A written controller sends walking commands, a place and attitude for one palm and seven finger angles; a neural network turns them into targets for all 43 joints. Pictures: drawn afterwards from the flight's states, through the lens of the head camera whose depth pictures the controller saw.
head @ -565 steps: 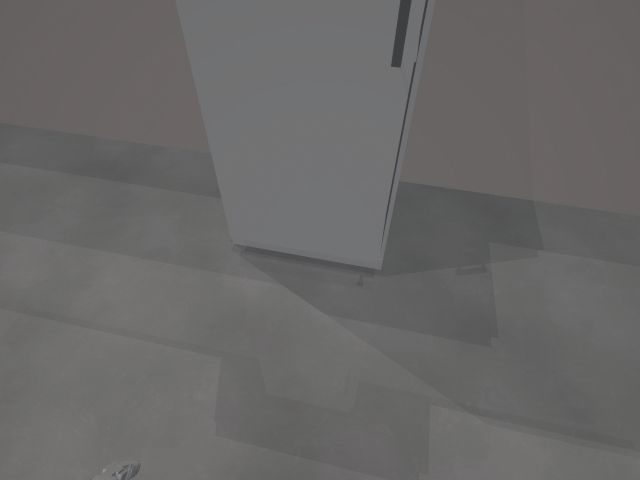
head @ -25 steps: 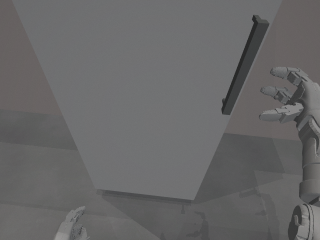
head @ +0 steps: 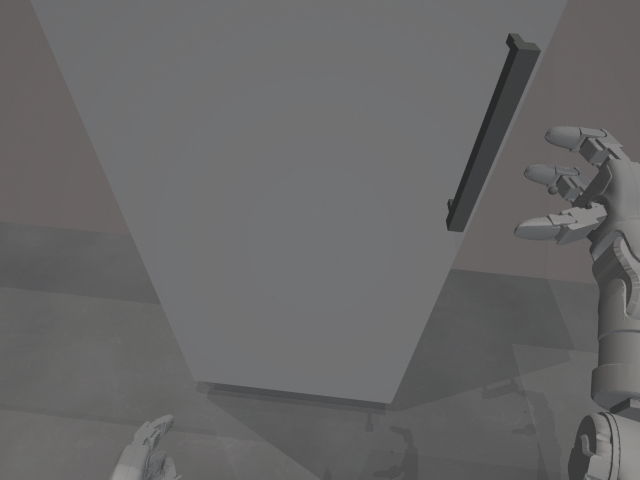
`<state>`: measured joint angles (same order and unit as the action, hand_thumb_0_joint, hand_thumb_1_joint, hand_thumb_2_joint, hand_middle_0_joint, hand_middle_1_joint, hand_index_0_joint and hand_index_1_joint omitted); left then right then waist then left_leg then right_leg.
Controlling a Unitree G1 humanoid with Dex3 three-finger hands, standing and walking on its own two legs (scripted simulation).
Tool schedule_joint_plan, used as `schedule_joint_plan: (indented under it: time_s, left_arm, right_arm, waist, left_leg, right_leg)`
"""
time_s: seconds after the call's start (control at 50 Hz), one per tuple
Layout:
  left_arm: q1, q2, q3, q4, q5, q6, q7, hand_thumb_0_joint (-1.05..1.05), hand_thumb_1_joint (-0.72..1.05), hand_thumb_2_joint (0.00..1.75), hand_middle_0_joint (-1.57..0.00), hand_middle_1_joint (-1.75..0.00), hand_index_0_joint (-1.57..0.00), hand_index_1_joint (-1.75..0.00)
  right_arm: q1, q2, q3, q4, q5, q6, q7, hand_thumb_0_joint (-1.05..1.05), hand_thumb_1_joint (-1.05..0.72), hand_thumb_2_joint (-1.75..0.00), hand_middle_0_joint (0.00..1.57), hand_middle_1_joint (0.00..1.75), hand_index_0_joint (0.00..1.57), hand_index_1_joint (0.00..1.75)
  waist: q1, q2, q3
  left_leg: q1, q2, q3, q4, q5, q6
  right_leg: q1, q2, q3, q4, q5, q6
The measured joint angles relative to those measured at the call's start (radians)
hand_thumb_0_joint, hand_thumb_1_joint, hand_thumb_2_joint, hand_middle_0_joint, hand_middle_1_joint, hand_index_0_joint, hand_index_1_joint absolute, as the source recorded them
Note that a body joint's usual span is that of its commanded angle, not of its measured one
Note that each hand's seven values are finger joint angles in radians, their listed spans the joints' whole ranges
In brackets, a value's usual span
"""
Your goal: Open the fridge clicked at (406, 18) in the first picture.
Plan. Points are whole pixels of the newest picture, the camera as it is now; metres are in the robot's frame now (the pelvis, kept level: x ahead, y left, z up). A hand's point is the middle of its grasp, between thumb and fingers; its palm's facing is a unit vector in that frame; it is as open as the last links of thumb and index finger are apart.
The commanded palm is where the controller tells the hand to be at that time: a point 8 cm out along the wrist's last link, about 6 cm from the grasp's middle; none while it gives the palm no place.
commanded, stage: move the hooked fingers beside the handle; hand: right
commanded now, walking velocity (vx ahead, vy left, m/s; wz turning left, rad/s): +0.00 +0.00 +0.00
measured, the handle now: (480, 144) +0.48 -0.17 +0.22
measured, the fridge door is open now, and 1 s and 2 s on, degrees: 0 0 0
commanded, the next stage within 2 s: none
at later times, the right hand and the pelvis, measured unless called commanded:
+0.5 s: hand (537, 184) +0.41 -0.22 +0.21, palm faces +0.10 +1.00 +0.01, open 14.0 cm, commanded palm +0.38 -0.27 +0.20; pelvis +0.00 +0.00 +0.00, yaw +0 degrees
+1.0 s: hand (529, 185) +0.41 -0.22 +0.21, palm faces +0.07 +1.00 +0.02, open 14.0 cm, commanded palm +0.39 -0.27 +0.21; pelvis +0.00 +0.00 +0.00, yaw +0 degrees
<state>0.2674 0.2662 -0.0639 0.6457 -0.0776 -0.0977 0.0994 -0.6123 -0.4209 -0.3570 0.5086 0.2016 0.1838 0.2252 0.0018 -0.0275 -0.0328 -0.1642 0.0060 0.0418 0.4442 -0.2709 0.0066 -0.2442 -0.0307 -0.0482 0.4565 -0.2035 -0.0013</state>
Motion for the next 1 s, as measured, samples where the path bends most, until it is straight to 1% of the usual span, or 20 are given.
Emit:
schedule_joint_plan:
  time_s: [0.04,0.12,0.18,0.22,0.3,0.36,0.4,0.46,0.5,0.54,0.62,0.68,0.72,0.8,0.86,0.94,1.0]
  left_arm:
    - [-0.003,0.000,-0.002,0.004,-0.003,0.002,0.001,0.01,0.91,0.90,-0.20,-0.30,-0.21,-0.30]
    - [-0.007,0.006,-0.001,0.003,-0.011,0.008,0.005,0.01,0.91,0.90,-0.20,-0.30,-0.21,-0.30]
    - [-0.009,0.014,0.005,-0.002,-0.013,0.008,0.006,0.01,0.91,0.90,-0.20,-0.30,-0.21,-0.30]
    - [-0.011,0.017,0.008,-0.003,-0.012,0.005,0.007,0.01,0.91,0.90,-0.20,-0.30,-0.21,-0.30]
    - [-0.017,0.011,0.003,0.006,-0.005,-0.003,0.009,0.01,0.91,0.90,-0.20,-0.30,-0.21,-0.30]
    - [-0.018,0.003,-0.003,0.012,-0.002,-0.006,0.008,0.01,0.91,0.90,-0.20,-0.30,-0.21,-0.30]
    - [-0.017,-0.002,-0.006,0.015,-0.002,-0.003,0.008,0.01,0.91,0.90,-0.20,-0.30,-0.21,-0.30]
    - [-0.013,-0.003,-0.009,0.012,-0.003,0.010,0.005,0.01,0.91,0.90,-0.20,-0.30,-0.21,-0.30]
    - [-0.006,0.000,-0.007,0.005,-0.003,0.017,0.004,0.01,0.91,0.90,-0.20,-0.30,-0.21,-0.30]
    - [0.004,0.003,-0.002,-0.002,-0.004,0.022,0.002,0.01,0.91,0.90,-0.20,-0.30,-0.21,-0.30]
    - [0.027,0.008,0.007,-0.002,-0.004,0.020,0.003,0.01,0.91,0.90,-0.20,-0.30,-0.21,-0.30]
    - [0.033,0.012,0.009,0.008,-0.005,0.013,0.006,0.01,0.91,0.90,-0.20,-0.30,-0.21,-0.30]
    - [0.032,0.015,0.009,0.016,-0.008,0.008,0.010,0.01,0.91,0.90,-0.20,-0.30,-0.21,-0.30]
    - [0.014,0.020,0.010,0.021,-0.011,0.003,0.013,0.01,0.91,0.90,-0.20,-0.30,-0.21,-0.30]
    - [0.003,0.022,0.014,0.010,-0.009,0.000,0.009,0.01,0.91,0.90,-0.20,-0.30,-0.21,-0.30]
    - [-0.005,0.014,0.012,-0.001,-0.002,0.001,0.002,0.01,0.91,0.90,-0.20,-0.30,-0.21,-0.30]
    - [-0.007,0.001,0.004,-0.004,0.001,0.005,-0.001,0.01,0.91,0.90,-0.20,-0.30,-0.21,-0.30]
  right_arm:
    - [-0.011,-0.012,-0.004,0.013,0.006,0.003,0.010,-0.02,0.50,-0.30,0.30,1.20,0.30,1.20]
    - [-0.038,-0.045,0.017,0.082,0.010,0.042,0.031,-0.01,0.50,-0.30,0.30,1.20,0.30,1.20]
    - [-0.034,-0.040,0.042,0.088,0.008,0.060,0.032,-0.01,0.50,-0.30,0.30,1.20,0.29,1.20]
    - [-0.024,-0.021,0.052,0.070,0.011,0.050,0.028,-0.01,0.50,-0.30,0.30,1.20,0.29,1.20]
    - [-0.028,0.016,0.053,0.038,0.014,0.007,0.010,-0.02,0.50,-0.30,0.30,1.20,0.29,1.20]
    - [-0.049,0.022,0.047,0.038,0.007,-0.012,-0.007,-0.02,0.50,-0.30,0.30,1.20,0.30,1.20]
    - [-0.075,0.013,0.045,0.071,0.002,-0.006,-0.013,-0.02,0.50,-0.30,0.30,1.20,0.30,1.20]
    - [-0.099,-0.015,0.034,0.140,-0.005,0.021,-0.009,-0.01,0.50,-0.30,0.30,1.20,0.30,1.20]
    - [-0.094,-0.031,0.024,0.167,-0.008,0.038,-0.003,-0.01,0.50,-0.30,0.30,1.20,0.30,1.20]
    - [-0.068,-0.039,0.009,0.164,-0.007,0.036,0.003,-0.01,0.50,-0.30,0.30,1.20,0.30,1.20]
    - [-0.014,-0.031,-0.009,0.102,-0.003,-0.008,0.014,-0.01,0.50,-0.30,0.30,1.20,0.29,1.20]
    - [-0.006,-0.025,-0.010,0.060,0.003,-0.034,0.023,-0.02,0.50,-0.30,0.30,1.20,0.29,1.20]
    - [-0.023,-0.028,0.004,0.063,0.007,-0.032,0.027,-0.02,0.50,-0.30,0.30,1.20,0.29,1.20]
    - [-0.075,-0.039,0.036,0.116,0.007,0.010,0.034,-0.01,0.50,-0.30,0.30,1.20,0.29,1.20]
    - [-0.080,-0.029,0.051,0.122,0.005,0.029,0.025,-0.01,0.50,-0.30,0.30,1.20,0.29,1.20]
    - [-0.056,0.005,0.041,0.089,0.010,0.011,0.009,-0.01,0.50,-0.30,0.30,1.20,0.29,1.20]
    - [-0.046,0.013,0.019,0.078,0.006,-0.007,-0.004,-0.02,0.50,-0.30,0.30,1.20,0.30,1.20]
  waist:
    - [-0.001,0.001,-0.007]
    - [-0.001,-0.006,-0.017]
    - [-0.004,-0.012,-0.010]
    - [-0.006,-0.016,-0.002]
    - [-0.005,-0.009,0.008]
    - [0.001,-0.003,0.002]
    - [0.006,-0.003,-0.005]
    - [0.015,-0.008,-0.016]
    - [0.018,-0.013,-0.018]
    - [0.020,-0.015,-0.017]
    - [0.011,-0.008,-0.006]
    - [0.004,-0.001,-0.001]
    - [0.002,0.000,-0.001]
    - [0.005,-0.002,-0.004]
    - [0.008,-0.010,-0.005]
    - [0.011,-0.013,-0.008]
    - [0.013,-0.004,-0.013]
  left_leg:
    - [0.003,-0.001,0.002,-0.001,0.000,0.001]
    - [-0.004,-0.002,0.008,0.003,-0.002,0.002]
    - [-0.011,0.000,0.013,0.008,-0.002,0.002]
    - [-0.014,0.001,0.015,0.010,-0.001,0.002]
    - [-0.014,0.001,0.017,0.011,0.000,0.003]
    - [-0.010,-0.002,0.014,0.008,0.001,0.005]
    - [-0.011,-0.003,0.012,0.008,0.000,0.005]
    - [-0.017,-0.004,0.007,0.008,0.000,0.005]
    - [-0.023,-0.005,0.003,0.008,0.001,0.005]
    - [-0.026,-0.005,-0.002,0.009,0.000,0.005]
    - [-0.021,-0.007,-0.003,0.012,-0.003,0.005]
    - [-0.013,-0.008,0.002,0.011,-0.006,0.006]
    - [-0.010,-0.007,0.008,0.010,-0.008,0.006]
    - [-0.022,-0.003,0.015,0.013,-0.008,0.004]
    - [-0.034,0.000,0.013,0.015,-0.006,0.001]
    - [-0.037,0.002,0.004,0.015,-0.007,-0.002]
    - [-0.033,0.001,-0.004,0.017,-0.011,-0.002]
  right_leg:
    - [0.002,-0.001,0.002,0.000,0.000,0.001]
    - [-0.008,-0.001,0.009,0.006,-0.001,0.003]
    - [-0.018,0.001,0.014,0.011,0.002,0.002]
    - [-0.022,0.002,0.016,0.012,0.004,0.001]
    - [-0.021,0.002,0.018,0.011,0.007,0.002]
    - [-0.015,-0.001,0.015,0.007,0.007,0.004]
    - [-0.014,-0.002,0.013,0.006,0.006,0.005]
    - [-0.017,-0.003,0.008,0.003,0.006,0.005]
    - [-0.020,-0.004,0.004,0.001,0.006,0.005]
    - [-0.020,-0.005,0.000,0.000,0.005,0.005]
    - [-0.016,-0.007,-0.001,0.004,0.000,0.005]
    - [-0.014,-0.007,0.004,0.012,-0.006,0.006]
    - [-0.017,-0.006,0.010,0.018,-0.009,0.006]
    - [-0.034,-0.002,0.018,0.025,-0.008,0.004]
    - [-0.044,0.001,0.015,0.024,-0.006,0.001]
    - [-0.041,0.002,0.006,0.020,-0.008,-0.002]
    - [-0.032,0.001,-0.001,0.017,-0.012,-0.001]
